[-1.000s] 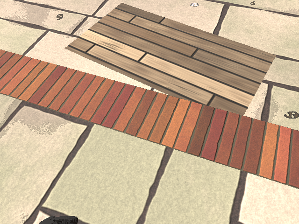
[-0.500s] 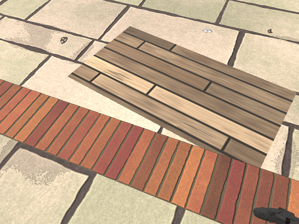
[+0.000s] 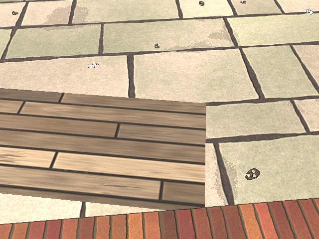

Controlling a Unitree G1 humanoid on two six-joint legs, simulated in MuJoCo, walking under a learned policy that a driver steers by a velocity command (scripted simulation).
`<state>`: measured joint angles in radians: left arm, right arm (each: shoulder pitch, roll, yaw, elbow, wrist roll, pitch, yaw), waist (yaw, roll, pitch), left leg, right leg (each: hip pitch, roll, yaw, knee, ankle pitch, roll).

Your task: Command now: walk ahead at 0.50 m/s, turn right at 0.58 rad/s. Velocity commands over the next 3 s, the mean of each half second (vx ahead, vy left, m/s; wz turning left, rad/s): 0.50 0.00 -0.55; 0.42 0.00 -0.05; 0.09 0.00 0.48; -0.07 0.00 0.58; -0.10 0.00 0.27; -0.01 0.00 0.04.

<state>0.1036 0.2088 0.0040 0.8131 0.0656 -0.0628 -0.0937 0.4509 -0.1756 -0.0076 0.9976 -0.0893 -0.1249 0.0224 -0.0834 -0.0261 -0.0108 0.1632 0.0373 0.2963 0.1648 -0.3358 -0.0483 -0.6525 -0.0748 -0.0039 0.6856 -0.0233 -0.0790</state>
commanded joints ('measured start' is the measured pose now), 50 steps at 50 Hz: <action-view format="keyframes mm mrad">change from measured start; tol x32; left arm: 1 -56 103 30 -75 -8 -16 15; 6 595 273 104 107 -14 -36 81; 14 145 110 43 9 -20 -89 43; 28 491 4 28 34 32 -80 4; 50 -293 25 17 -186 22 -25 64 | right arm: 1 -27 -223 -56 -54 4 2 -17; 24 -482 -155 17 -283 32 21 -2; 28 101 -292 -24 -132 47 -11 1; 34 -195 -62 15 -167 34 -8 -30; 50 369 -56 -28 31 57 0 -60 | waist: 1 68 113 94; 5 200 -163 -425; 17 84 -4 46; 28 16 365 -424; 31 20 29 -5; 50 -142 100 27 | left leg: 1 29 305 -57 53 753 235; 4 -258 209 27 531 864 131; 6 -836 -46 -214 1045 -199 34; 8 -1014 38 -371 1151 -106 71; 24 -619 -5 -275 401 297 67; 28 374 342 -821 306 599 541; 31 -85 311 -801 78 -18 369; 43 -499 108 -339 140 695 325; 50 123 158 -618 554 419 274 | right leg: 1 3 53 -32 -63 -99 -26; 4 633 149 -36 -14 92 -142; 6 1222 -187 727 -296 15 -354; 15 189 -30 321 -500 -162 -214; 24 452 -88 402 -312 47 -171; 26 379 -17 357 -164 199 -97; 28 -7 272 176 468 -614 69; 30 -311 154 208 716 -468 32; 45 170 27 -16 226 39 74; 50 -451 -45 78 -156 188 128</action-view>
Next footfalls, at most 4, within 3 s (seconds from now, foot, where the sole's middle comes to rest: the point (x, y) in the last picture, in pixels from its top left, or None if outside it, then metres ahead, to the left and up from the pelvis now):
0.06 right None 0.22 -0.13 -0.77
0.52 left None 0.50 0.02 -0.77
1.16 right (221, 198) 0.73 -0.33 -0.91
1.64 left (161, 198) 0.76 -0.03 -0.91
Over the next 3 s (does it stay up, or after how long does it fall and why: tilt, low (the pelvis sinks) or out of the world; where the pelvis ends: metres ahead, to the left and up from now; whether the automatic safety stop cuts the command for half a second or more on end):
stays up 0.68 -0.25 -0.12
